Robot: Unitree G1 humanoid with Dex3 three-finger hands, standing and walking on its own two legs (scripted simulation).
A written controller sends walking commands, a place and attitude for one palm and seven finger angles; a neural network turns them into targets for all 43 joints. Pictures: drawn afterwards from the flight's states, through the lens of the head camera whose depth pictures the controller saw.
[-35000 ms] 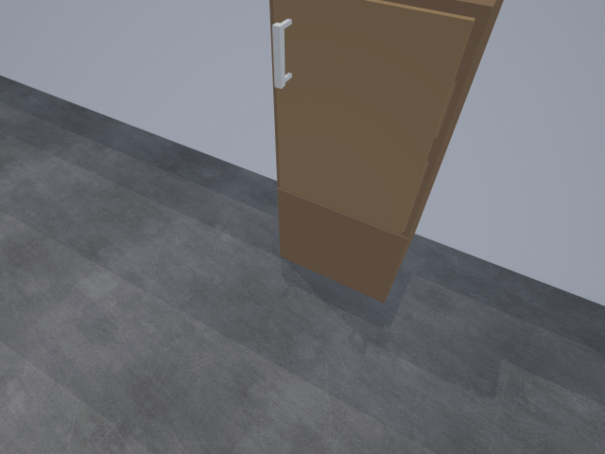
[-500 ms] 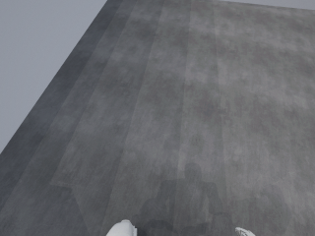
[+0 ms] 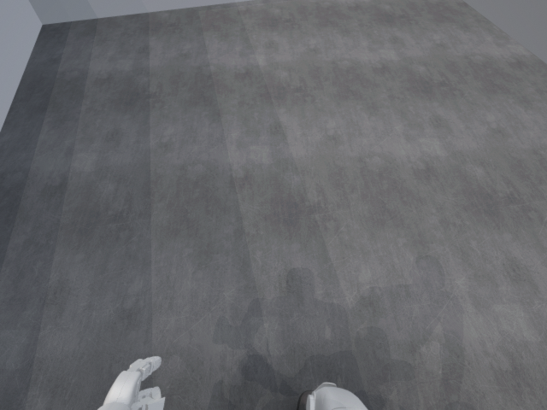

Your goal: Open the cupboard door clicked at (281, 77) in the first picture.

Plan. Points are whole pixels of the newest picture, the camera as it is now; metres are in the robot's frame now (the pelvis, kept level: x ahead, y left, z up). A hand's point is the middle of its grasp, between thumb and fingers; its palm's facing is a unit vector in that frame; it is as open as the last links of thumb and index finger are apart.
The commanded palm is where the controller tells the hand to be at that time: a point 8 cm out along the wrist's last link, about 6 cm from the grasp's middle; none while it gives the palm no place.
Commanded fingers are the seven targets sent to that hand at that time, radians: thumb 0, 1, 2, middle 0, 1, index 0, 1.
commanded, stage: walk to a spot facing it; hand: left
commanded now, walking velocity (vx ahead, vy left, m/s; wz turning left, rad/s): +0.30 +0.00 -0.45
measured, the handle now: out of the picture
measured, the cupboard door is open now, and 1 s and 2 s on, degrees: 42 42 42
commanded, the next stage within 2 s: turn to face it in 0.08 s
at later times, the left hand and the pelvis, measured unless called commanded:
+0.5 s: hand (202, 350) +0.24 +0.13 -0.16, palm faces +0.08 -0.98 -0.17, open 7.4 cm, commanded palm none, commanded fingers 0.00 0.90 0.90 -0.20 -0.30 -0.20 -0.30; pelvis +0.25 -0.03 +0.01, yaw +2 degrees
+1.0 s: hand (202, 244) +0.44 +0.15 -0.13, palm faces +0.28 -0.92 -0.26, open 7.4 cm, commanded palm none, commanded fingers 0.00 0.90 0.90 -0.20 -0.30 -0.20 -0.30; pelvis +0.36 -0.08 +0.02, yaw +18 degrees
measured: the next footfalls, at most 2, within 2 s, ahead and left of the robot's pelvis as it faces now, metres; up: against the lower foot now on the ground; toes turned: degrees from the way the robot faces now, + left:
left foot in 0.52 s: +0.36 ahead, +0.04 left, +0.00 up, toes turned +9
right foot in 1.02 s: +0.44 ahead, -0.19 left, +0.00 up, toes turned +18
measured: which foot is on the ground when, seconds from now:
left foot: down 0.00-0.00, up 0.02-0.50, down 0.52-1.00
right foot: down 0.00-0.52, up 0.54-1.00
